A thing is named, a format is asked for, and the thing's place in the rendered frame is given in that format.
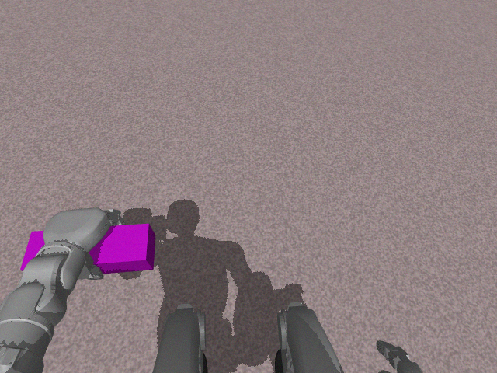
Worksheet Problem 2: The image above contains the left robot hand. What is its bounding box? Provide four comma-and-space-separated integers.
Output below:
43, 207, 125, 280

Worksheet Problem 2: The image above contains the left robot arm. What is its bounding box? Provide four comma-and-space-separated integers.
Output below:
0, 242, 85, 373

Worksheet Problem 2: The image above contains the carton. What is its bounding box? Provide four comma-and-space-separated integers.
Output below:
20, 224, 155, 274

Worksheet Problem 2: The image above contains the right robot hand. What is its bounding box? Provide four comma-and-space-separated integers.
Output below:
376, 340, 423, 373

